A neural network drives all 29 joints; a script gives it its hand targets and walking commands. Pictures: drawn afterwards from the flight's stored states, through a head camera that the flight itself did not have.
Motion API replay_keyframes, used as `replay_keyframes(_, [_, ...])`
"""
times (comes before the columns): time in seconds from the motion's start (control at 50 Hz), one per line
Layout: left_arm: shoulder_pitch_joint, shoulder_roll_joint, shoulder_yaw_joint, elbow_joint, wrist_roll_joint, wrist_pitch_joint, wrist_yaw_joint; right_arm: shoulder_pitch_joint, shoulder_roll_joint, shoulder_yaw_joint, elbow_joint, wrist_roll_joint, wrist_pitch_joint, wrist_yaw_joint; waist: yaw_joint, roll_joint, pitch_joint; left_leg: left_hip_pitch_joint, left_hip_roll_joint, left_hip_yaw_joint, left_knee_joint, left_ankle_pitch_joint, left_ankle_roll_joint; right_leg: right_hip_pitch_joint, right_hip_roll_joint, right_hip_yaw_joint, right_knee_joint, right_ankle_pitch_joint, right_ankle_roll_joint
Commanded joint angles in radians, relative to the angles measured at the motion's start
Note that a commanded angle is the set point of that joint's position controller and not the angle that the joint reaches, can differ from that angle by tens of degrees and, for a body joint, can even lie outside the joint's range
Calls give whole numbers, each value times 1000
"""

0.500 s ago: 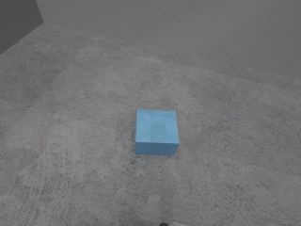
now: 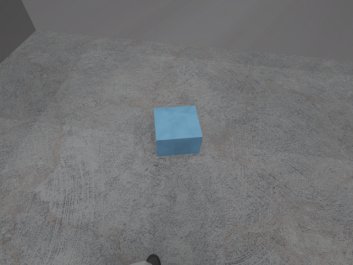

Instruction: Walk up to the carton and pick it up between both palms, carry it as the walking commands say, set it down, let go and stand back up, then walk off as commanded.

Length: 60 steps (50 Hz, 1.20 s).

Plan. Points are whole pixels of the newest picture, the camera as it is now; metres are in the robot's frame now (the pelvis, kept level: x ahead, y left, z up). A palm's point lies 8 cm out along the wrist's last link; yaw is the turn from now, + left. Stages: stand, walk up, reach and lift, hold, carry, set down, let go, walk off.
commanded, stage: walk off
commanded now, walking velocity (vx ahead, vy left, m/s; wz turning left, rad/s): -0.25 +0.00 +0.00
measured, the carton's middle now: (176, 130) +0.99 -0.07 -0.68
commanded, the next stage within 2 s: none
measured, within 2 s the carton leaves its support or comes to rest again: neither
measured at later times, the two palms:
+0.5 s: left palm out of the picture -0.17 +0.18 -0.13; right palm out of the picture -0.17 -0.31 -0.14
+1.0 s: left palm out of the picture -0.34 +0.20 -0.14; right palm out of the picture -0.32 -0.28 -0.13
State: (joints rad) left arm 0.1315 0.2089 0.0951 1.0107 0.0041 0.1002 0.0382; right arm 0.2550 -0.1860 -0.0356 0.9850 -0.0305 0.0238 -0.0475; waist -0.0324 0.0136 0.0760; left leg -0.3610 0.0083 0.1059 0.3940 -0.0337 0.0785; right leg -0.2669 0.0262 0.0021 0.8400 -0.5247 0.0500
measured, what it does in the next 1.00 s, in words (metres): walks backwards: right foot, then left foot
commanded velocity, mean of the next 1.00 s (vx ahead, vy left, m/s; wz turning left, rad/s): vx -0.25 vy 0.00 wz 0.00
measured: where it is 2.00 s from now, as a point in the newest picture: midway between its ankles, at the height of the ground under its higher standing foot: outside the picture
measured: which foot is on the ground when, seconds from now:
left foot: down 0.00-0.10, up 0.12-0.60, down 0.62-1.00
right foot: up 0.00-0.08, down 0.10-0.62, up 0.64-1.00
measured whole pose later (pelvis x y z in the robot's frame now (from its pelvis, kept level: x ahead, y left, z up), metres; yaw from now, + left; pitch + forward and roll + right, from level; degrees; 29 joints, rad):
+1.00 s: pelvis -0.38 -0.05 +0.00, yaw +1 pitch +1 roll -1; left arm 0.20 0.19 0.08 1.02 0.00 0.08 0.04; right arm 0.20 -0.18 -0.04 0.96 -0.03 0.02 -0.05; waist -0.01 0.01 0.08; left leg -0.32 0.05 0.10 0.50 -0.19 0.03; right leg -0.19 0.00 -0.03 0.66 -0.51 0.06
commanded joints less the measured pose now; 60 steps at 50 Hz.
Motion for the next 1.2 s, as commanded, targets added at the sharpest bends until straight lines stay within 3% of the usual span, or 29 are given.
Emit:
replay_keyframes(0.0, [272,42,11,34,-6,-6,-16,6,-189,-64,-38,-5,28,-14,73,130,-100,-31,237,-316,-272,-369,8,211,1,-70,-350,122,-69])
replay_keyframes(0.02, [324,46,11,51,-1,-9,-18,-3,-183,-65,-40,-1,36,-15,92,118,-89,-92,186,-254,-266,-376,-56,289,5,-93,-457,170,-86])
replay_keyframes(0.04, [353,76,13,57,13,-16,-14,5,-153,-62,-43,9,39,-11,102,-36,-68,-155,101,-155,-128,-404,-113,292,-84,28,-606,118,-109])
replay_keyframes(0.06, [282,171,23,10,25,-26,-3,17,-87,-54,-61,24,42,-4,92,-479,-75,-200,-45,11,379,-521,-128,114,-428,440,-753,-87,-203])
replay_keyframes(0.08, [74,186,15,-68,31,-28,17,-17,-115,-73,-53,-9,49,2,47,-334,71,-196,-97,-138,682,-543,-107,-205,-486,375,-755,-68,-258])
replay_keyframes(0.1, [-2,205,25,-82,39,-38,35,-14,-156,-83,-72,-23,56,16,23,-350,95,-96,-67,-228,888,-513,-97,-415,-466,320,-750,-77,-277])
replay_keyframes(0.14, [-124,93,-26,-113,2,-56,33,39,-113,-74,-16,-12,55,45,-50,-79,72,-61,-80,-247,936,-385,-62,-409,-260,113,-632,144,-140])
replay_keyframes(0.16, [-155,96,-35,-114,1,-57,29,60,-70,-68,6,-3,53,42,-75,-64,44,-98,-78,-231,941,-379,-52,-321,-204,44,-587,229,-95])
replay_keyframes(0.2, [-65,144,-14,-88,8,-58,19,62,-62,-62,11,-9,48,31,-28,-29,-14,-175,-85,-166,876,-375,-78,-117,-199,56,-571,285,-63])
replay_keyframes(0.34, [175,121,-18,-8,14,-76,28,50,-119,-82,-25,22,62,4,63,-220,-103,-195,-28,-180,591,-429,-161,199,-327,336,-628,155,-142])
replay_keyframes(0.44, [130,156,5,-30,17,-67,28,128,-76,-69,14,37,70,-3,44,-197,-130,31,-37,-113,354,-534,-103,121,-296,275,-700,145,-140])
replay_keyframes(0.52, [71,172,32,-42,24,-37,29,295,-68,-53,70,37,58,5,-7,-228,-111,274,-79,18,-19,-414,-40,36,-177,112,-767,175,-33])
replay_keyframes(0.54, [58,174,42,-50,16,-30,27,357,-72,-49,93,35,57,4,-37,-170,-95,355,-63,57,-171,-276,-23,-7,-129,43,-730,158,18])
replay_keyframes(0.56, [73,153,48,-54,0,-26,21,382,-110,-58,98,24,58,0,-47,-19,-78,372,37,-11,-314,-281,20,-53,-44,-57,-548,167,81])
replay_keyframes(0.58, [123,64,35,-49,-22,-20,13,190,-174,-73,30,16,57,-6,5,391,-72,179,307,-396,-315,-453,95,-161,58,-116,9,16,47])
replay_keyframes(0.6, [124,89,56,-40,14,-9,6,-36,-173,-67,-58,-3,54,-22,61,261,27,-142,407,-365,-298,-510,167,-174,66,37,346,-40,-4])
replay_keyframes(0.62, [178,78,66,-46,35,-2,-7,-135,-223,-74,-107,-12,38,-33,125,248,41,-277,417,-339,-330,-579,166,-132,46,116,575,-16,-24])
replay_keyframes(0.64, [156,76,56,-47,28,-12,-21,-205,-210,-58,-121,0,16,-29,156,180,74,-352,338,-213,-247,-423,117,-49,26,155,562,38,-38])
replay_keyframes(0.68, [180,27,13,-4,21,-31,-25,-208,-105,-21,-115,24,1,-27,150,4,47,-196,219,-86,-131,-206,78,-132,26,70,519,103,-56])
replay_keyframes(0.7, [187,27,16,11,31,-34,-14,-166,-101,-21,-109,20,4,-23,127,-9,37,-78,190,-65,-102,-130,57,-201,37,42,499,114,-48])
replay_keyframes(0.8, [29,56,10,-83,13,-45,5,152,-153,-39,-1,8,0,-13,-29,197,-27,330,279,-286,-14,257,105,-307,-22,-12,56,26,26])
replay_keyframes(0.9, [137,60,5,-32,-7,-33,12,163,-196,-50,12,3,7,-13,-24,218,-132,392,295,-315,7,395,87,-85,-10,-58,-215,-29,15])
replay_keyframes(0.98, [251,56,-9,22,-5,-39,1,77,-183,-54,-24,13,19,-4,48,13,-137,158,180,-190,46,128,-16,194,-71,-24,-513,399,-18])
replay_keyframes(1.0, [262,99,0,24,6,-42,0,48,-143,-47,-46,22,19,0,54,-162,-128,34,97,-97,157,-44,-59,234,-196,117,-556,439,-55])
replay_keyframes(1.02, [214,169,8,-11,21,-45,4,-5,-102,-42,-71,19,23,-3,71,-351,-54,-157,-5,27,378,-457,-97,203,-429,286,-587,686,-155])
replay_keyframes(1.04, [153,155,2,-47,32,-46,12,-17,-106,-52,-65,1,34,1,60,-244,-33,-141,-23,-76,636,-590,-81,86,-469,229,-547,786,-220])
replay_keyframes(1.06, [115,161,12,-55,38,-54,18,-25,-79,-36,-82,4,42,7,76,-293,-8,-81,-15,-155,734,-569,-75,-54,-456,180,-542,758,-262])
replay_keyframes(1.12, [-44,86,-23,-98,12,-50,16,14,-68,-45,-36,5,43,33,-6,-148,-2,-84,-26,-192,845,-458,-70,-92,-244,5,-521,626,-153])
replay_keyframes(1.18, [27,140,-4,-86,15,-52,10,23,-84,-53,-35,-2,42,28,33,-133,-14,-157,-57,-151,851,-428,-96,18,-256,62,-524,598,-176])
